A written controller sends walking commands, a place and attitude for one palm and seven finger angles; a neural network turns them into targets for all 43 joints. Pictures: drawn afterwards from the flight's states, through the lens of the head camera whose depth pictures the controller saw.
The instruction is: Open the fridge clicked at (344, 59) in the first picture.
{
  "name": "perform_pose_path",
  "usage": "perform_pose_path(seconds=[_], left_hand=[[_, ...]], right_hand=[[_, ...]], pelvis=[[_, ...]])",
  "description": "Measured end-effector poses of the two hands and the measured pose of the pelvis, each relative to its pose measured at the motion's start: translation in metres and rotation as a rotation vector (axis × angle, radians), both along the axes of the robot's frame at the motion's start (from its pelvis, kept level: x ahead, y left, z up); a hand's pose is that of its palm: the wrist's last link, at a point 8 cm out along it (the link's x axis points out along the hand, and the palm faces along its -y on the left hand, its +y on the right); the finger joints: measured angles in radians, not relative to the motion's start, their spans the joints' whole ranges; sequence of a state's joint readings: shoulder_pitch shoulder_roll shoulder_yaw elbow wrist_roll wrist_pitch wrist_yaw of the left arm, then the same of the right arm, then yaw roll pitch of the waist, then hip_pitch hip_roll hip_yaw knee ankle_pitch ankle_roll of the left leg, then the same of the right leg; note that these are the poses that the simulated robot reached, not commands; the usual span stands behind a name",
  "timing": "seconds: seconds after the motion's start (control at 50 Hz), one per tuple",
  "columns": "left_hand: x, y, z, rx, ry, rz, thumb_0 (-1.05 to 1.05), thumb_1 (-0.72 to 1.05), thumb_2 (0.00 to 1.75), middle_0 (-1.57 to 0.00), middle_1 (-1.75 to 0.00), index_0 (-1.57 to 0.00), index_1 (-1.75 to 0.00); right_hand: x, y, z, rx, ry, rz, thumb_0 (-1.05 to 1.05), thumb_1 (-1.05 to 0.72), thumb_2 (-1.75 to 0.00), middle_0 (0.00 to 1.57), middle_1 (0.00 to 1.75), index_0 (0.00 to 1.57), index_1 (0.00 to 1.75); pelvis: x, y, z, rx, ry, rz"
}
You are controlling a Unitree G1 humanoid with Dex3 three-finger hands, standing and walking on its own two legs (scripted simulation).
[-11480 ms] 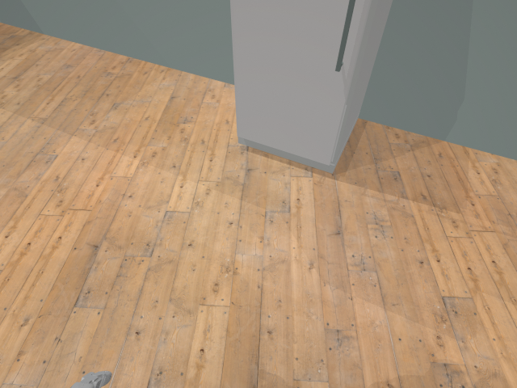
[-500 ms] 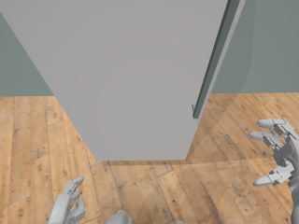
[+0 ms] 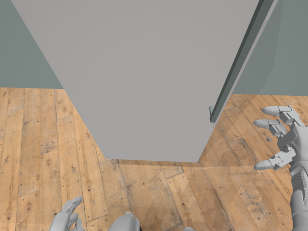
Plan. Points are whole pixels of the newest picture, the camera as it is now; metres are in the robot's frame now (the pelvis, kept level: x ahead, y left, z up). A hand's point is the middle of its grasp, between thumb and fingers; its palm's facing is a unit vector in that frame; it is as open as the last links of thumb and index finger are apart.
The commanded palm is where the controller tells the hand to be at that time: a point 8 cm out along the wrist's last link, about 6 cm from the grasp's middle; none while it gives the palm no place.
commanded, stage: move the hooked fingers beside the handle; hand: right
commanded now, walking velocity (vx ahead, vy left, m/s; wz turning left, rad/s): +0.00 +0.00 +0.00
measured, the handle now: (231, 69) +0.51 -0.15 +0.13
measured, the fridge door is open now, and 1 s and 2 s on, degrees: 0 0 0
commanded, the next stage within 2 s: feel for the door with the fingertips in 1.68 s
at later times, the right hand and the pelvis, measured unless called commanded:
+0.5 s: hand (256, 119) +0.41 -0.23 +0.06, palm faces -0.06 +1.00 +0.00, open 14.0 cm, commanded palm +0.39 -0.28 +0.06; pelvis +0.00 +0.00 +0.00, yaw +1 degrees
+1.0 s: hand (244, 103) +0.46 -0.21 +0.05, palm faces -0.06 +1.00 +0.00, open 14.0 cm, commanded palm +0.43 -0.26 +0.05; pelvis +0.00 -0.01 -0.01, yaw +2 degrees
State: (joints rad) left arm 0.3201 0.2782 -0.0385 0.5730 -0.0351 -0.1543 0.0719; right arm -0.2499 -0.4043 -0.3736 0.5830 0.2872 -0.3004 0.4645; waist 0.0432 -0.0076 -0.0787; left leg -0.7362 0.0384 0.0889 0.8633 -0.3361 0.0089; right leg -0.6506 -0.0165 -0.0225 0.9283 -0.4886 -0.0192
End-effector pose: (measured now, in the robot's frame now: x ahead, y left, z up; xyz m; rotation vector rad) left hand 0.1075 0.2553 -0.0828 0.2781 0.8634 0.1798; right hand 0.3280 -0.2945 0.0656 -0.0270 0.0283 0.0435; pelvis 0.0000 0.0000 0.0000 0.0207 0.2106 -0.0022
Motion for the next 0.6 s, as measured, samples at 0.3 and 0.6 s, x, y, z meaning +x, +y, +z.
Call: perform_pose_path(seconds=[0.3, 0.6], left_hand=[[-0.01, 0.007, -0.004, 0.006, 0.073, 0.035, 0.01, 0.9, 0.9, -0.2, -0.29, -0.21, -0.3], [-0.037, 0.003, -0.015, 0.004, 0.185, 0.077, 0.01, 0.9, 0.9, -0.2, -0.29, -0.21, -0.3]], right_hand=[[0.033, 0.004, -0.004, 0.018, 0.005, 0.002, -0.02, 0.5, -0.3, 0.3, 1.2, 0.3, 1.2], [0.076, 0.016, -0.01, 0.02, 0.012, 0.014, -0.02, 0.5, -0.3, 0.3, 1.2, 0.3, 1.2]], pelvis=[[0.004, 0.001, -0.001, 0.001, 0.028, 0.008], [0.002, -0.004, -0.006, 0.006, 0.064, 0.013]])
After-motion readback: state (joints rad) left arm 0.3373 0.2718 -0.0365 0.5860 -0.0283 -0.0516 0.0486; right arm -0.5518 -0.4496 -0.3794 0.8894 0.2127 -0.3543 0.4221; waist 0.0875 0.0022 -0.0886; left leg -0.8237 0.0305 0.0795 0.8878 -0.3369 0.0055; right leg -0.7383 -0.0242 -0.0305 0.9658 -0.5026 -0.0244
